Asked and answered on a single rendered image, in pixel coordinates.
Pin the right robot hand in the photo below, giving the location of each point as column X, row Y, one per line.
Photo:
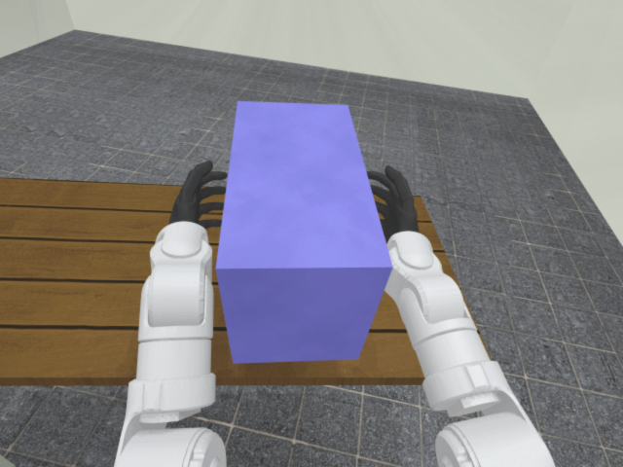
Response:
column 400, row 213

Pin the robot left forearm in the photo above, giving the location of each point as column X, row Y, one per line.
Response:
column 173, row 378

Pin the table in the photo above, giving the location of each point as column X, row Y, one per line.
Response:
column 74, row 256

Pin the left robot hand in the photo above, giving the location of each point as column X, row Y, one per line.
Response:
column 187, row 207

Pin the carton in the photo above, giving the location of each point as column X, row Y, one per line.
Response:
column 302, row 261

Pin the robot right upper arm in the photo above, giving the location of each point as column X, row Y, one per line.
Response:
column 496, row 440

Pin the robot right forearm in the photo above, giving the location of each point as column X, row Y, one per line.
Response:
column 459, row 375

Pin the robot left upper arm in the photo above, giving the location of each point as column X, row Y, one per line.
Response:
column 174, row 447

